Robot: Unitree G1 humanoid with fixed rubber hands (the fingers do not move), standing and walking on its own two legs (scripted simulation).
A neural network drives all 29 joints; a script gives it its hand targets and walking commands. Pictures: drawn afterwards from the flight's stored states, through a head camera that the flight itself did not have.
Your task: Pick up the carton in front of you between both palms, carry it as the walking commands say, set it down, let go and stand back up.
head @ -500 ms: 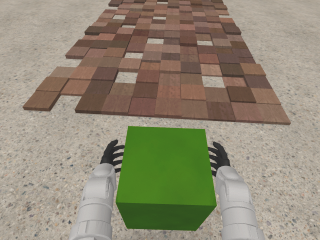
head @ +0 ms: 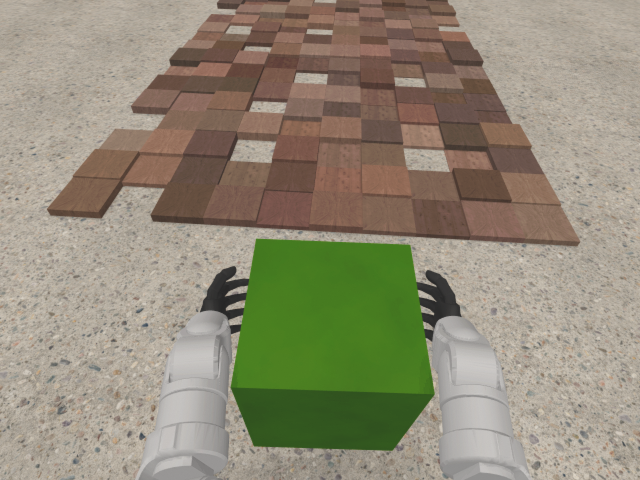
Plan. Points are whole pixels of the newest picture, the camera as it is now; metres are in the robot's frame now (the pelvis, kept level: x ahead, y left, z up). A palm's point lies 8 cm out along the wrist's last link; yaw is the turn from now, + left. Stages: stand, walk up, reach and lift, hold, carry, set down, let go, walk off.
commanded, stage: reach and lift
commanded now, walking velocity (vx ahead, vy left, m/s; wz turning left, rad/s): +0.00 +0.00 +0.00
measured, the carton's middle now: (328, 350) +0.30 +0.00 -0.04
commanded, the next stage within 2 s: hold in 0.52 s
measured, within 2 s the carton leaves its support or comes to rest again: neither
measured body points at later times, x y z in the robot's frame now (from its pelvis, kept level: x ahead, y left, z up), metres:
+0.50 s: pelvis +0.02 +0.00 +0.01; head -0.01 +0.00 +0.45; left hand +0.32 +0.15 +0.03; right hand +0.32 -0.15 +0.03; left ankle +0.02 +0.12 -0.74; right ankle +0.03 -0.12 -0.74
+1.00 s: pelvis +0.01 +0.00 +0.00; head -0.04 +0.00 +0.45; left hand +0.31 +0.15 +0.05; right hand +0.31 -0.15 +0.05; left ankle +0.02 +0.12 -0.73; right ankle +0.03 -0.12 -0.74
